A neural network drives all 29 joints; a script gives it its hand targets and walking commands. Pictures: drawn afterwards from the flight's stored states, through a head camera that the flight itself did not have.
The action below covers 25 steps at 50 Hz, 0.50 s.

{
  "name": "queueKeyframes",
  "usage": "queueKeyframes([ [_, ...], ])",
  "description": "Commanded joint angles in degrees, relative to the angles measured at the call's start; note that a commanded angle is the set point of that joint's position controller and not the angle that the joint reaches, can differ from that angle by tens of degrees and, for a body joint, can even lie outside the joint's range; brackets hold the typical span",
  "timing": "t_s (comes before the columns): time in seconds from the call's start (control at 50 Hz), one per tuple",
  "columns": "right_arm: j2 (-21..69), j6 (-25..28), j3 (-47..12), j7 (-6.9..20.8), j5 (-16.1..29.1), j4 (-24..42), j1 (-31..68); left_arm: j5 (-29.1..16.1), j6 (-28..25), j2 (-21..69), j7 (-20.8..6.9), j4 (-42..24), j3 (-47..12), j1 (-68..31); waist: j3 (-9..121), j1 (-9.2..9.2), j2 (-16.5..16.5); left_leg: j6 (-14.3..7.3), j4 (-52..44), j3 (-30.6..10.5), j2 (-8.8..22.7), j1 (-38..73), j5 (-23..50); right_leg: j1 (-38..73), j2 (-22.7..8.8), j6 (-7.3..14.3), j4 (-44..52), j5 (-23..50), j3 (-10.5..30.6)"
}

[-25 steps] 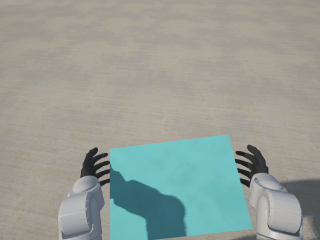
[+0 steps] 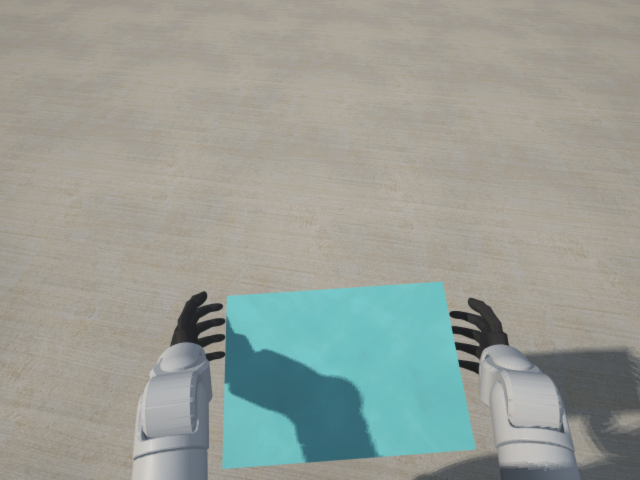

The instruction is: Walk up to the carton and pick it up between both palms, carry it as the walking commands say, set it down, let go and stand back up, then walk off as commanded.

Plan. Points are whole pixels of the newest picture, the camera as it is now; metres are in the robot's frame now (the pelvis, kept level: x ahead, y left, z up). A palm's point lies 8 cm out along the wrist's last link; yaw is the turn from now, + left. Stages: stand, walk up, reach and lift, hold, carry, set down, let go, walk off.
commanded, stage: hold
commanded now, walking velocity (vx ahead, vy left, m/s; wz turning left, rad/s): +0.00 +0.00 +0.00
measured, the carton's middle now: (339, 372) +0.30 +0.01 -0.07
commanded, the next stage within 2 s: set down in 0.56 s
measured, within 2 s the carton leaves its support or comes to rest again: neither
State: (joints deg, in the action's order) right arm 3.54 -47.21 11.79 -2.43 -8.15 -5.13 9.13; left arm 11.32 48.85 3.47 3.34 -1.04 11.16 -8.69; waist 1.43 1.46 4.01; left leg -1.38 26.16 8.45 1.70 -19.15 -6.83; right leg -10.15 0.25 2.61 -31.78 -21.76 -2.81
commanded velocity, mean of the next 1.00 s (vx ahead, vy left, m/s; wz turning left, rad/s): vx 0.00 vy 0.00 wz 0.00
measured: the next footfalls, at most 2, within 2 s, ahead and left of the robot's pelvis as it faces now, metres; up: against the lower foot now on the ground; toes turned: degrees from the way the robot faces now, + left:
none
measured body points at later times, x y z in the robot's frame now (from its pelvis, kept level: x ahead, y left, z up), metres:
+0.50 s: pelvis -0.03 +0.03 +0.00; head -0.09 +0.06 +0.45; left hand +0.29 +0.23 +0.06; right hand +0.25 -0.15 +0.01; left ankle +0.07 +0.13 -0.73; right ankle -0.05 -0.09 -0.73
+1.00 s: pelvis +0.00 +0.09 +0.01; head -0.01 +0.09 +0.46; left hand +0.29 +0.24 -0.02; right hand +0.32 -0.14 +0.02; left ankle +0.07 +0.13 -0.73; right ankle -0.02 -0.06 -0.73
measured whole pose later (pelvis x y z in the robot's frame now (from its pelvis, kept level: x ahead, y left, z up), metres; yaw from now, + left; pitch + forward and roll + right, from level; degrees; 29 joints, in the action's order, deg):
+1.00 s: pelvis +0.00 +0.09 +0.01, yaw -5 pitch -2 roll +0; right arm -4.5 -25.1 19.2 11.0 -12.7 -37.0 23.6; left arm 9.5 33.1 7.5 4.6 21.2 17.0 -9.8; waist 0.0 1.5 0.0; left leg -4.0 22.1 0.8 -5.9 -13.7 -6.5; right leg -8.3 0.8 2.5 -26.2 -16.1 7.6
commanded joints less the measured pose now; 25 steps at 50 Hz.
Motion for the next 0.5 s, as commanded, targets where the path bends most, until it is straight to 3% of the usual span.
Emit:
queueKeyframes([
  [0.0,35.56,15.99,-43.25,10.42,17.6,25.07,27.64,-19.63,-13.26,37.65,-12.84,-13.32,-38.48,-14.11,37.2,0.95,-1.38,0.48,1.54,-14.14,-6.43,36.72,45.08,2.25,1.06,-2.67,7.99,58.75,14.41],
  [0.04,34.82,17.44,-45.14,10.89,17.98,28.5,31.8,-17.19,-13.82,36.45,-12.95,-11.24,-34.06,-9.18,36.32,5.01,-1.65,0.57,1.14,-13.54,-6.72,36.29,42.22,3.16,0.49,-3.09,8.47,56.88,14.65],
  [0.06,35.59,18.2,-45.34,10.97,17.72,29.15,32.3,-17.52,-14.45,37.08,-13.41,-12.89,-35.26,-10.38,37.87,4.36,-3.58,0.74,0.91,-13.69,-6.48,35.54,42.38,5.01,0.65,-3.09,9.1,56.04,14.69],
  [0.08,34.32,18.04,-45.5,11.06,17.06,27.04,29.19,-16.88,-14.98,34.24,-13.25,-14.03,-35.08,-10.94,36.65,4.82,-5.19,0.85,0.2,-13.47,-6.58,32.43,38.77,6.78,0.15,-3.14,9.15,55.54,14.31],
  [0.1,34.62,17.9,-44.18,11.06,15.68,24.73,30.35,-17.0,-14.8,35.01,-14.08,-11.72,-34.33,-12.93,34.51,5.05,-1.52,0.51,-1.09,-13.47,-6.49,30.53,31.9,6.22,0.47,-2.84,10.41,48.14,13.63],
  [0.12,36.84,17.32,-42.54,11.08,14.41,20.55,26.45,-16.79,-14.72,34.43,-14.68,-12.12,-35.67,-15.74,31.29,2.85,-3.42,0.56,-2.04,-12.81,-6.52,29.05,28.23,6.49,0.43,-2.77,11.15,45.42,13.11],
  [0.18,39.18,15.27,-38.05,12.79,11.89,6.81,22.43,-15.61,-13.62,34.51,-14.98,-11.89,-37.7,-23.65,23.2,0.79,-5.83,0.83,-2.96,-12.3,-6.41,29.49,19.32,-1.7,0.82,-0.96,13.01,30.3,11.5],
  [0.2,41.27,14.65,-37.58,13.49,11.79,3.92,19.87,-15.67,-14.18,32.95,-15.31,-13.96,-36.81,-26.32,23.57,2.14,-6.27,0.71,-2.8,-12.07,-6.46,28.78,18.21,-1.09,0.07,-0.81,13.37,30.55,12.8],
  [0.24,43.09,13.76,-33.65,14.55,10.04,-5.75,24.77,-14.04,-13.05,31.82,-15.83,-6.56,-33.32,-32.88,16.82,2.81,-1.83,0.14,-1.99,-11.19,-6.93,28.76,8.45,-8.78,-1.1,-0.1,16.16,16.3,12.73],
  [0.26,42.22,13.39,-30.39,14.17,8.79,-10.58,23.56,-14.29,-12.13,32.3,-16.53,-2.12,-32.92,-33.43,12.64,-0.01,-1.7,0.67,-0.76,-10.92,-7.12,30.29,6.53,-13.41,-1.89,0.54,17.83,9.48,13.07],
  [0.28,41.87,13.16,-28.35,14.96,7.96,-15.01,25.64,-12.55,-11.28,31.74,-17.02,0.76,-30.08,-36.43,6.86,1.45,-1.56,0.67,0.12,-9.67,-7.71,30.75,1.84,-18.51,-2.04,1.75,19.58,0.45,12.63],
  [0.3,41.98,13.65,-25.67,15.38,6.88,-18.0,28.86,-12.49,-11.15,32.46,-17.92,4.15,-29.69,-40.42,5.53,0.14,-1.58,1.22,1.49,-8.93,-8.52,32.45,-1.13,-21.39,-2.65,2.87,21.26,-6.1,13.11],
  [0.32,42.55,14.79,-26.91,16.11,8.01,-16.8,36.03,-11.79,-11.09,34.45,-18.36,7.39,-27.62,-40.86,5.6,2.75,-0.74,1.12,2.9,-8.89,-8.81,33.44,-2.31,-22.72,-3.36,3.61,22.78,-11.36,14.26],
  [0.34,44.85,15.18,-26.41,17.16,8.44,-19.81,36.58,-11.48,-11.36,36.03,-19.7,8.1,-27.29,-44.91,4.78,3.2,-2.32,1.54,4.45,-7.75,-9.53,33.58,-5.05,-24.99,-3.75,4.27,24.11,-16.19,15.27],
  [0.36,44.19,16.66,-26.13,18.14,8.43,-17.26,48.6,-11.33,-11.32,39.98,-20.67,14.93,-26.1,-46.98,4.44,3.57,1.53,1.21,4.68,-8.54,-9.36,34.66,-8.48,-27.7,-2.95,4.46,24.07,-21.7,13.9],
  [0.38,46.61,19.03,-27.8,18.18,9.73,-11.71,57.58,-12.36,-12.6,43.49,-22.37,15.97,-27.96,-51.14,9.01,2.87,1.47,1.57,6.37,-8.75,-9.61,38.08,-7.41,-28.76,-4.3,5.19,25.49,-21.32,15.14],
  [0.4,48.07,19.48,-27.15,18.63,9.99,-11.61,59.82,-10.95,-12.05,46.03,-23.02,21.88,-25.82,-49.9,6.05,4.2,0.8,1.68,6.01,-7.21,-10.08,35.99,-9.78,-27.05,-3.68,5.17,26.07,-22.65,14.24],
  [0.42,42.88,21.56,-25.14,19.1,11.35,-5.74,73.06,-10.38,-11.34,49.43,-23.71,30.31,-23.96,-47.94,9.86,5.27,-0.69,2.52,5.97,-8.92,-9.5,37.85,-11.95,-27.29,-3.69,5.53,25.39,-24.29,14.23],
  [0.44,42.78,22.16,-24.54,19.53,11.88,-6.59,73.41,-10.21,-11.16,51.25,-23.87,32.1,-23.43,-46.73,9.32,5.64,-2.06,2.91,5.23,-8.33,-9.1,36.94,-11.79,-24.64,-3.21,5.4,25.56,-21.34,13.37],
  [0.46,40.33,23.11,-24.32,19.81,12.58,-3.32,81.13,-9.49,-11.05,52.29,-24.11,36.44,-21.01,-43.4,12.48,6.81,-2.23,2.6,4.02,-9.27,-8.24,36.97,-12.03,-22.29,-2.75,4.87,24.57,-19.55,12.99],
  [0.48,38.7,23.68,-25.4,20.6,14.0,0.06,85.22,-8.74,-10.53,56.37,-23.69,39.32,-20.67,-38.55,12.69,8.38,-5.17,2.78,1.52,-10.78,-7.19,36.12,-11.72,-20.08,-1.1,4.4,22.39,-13.62,11.2],
])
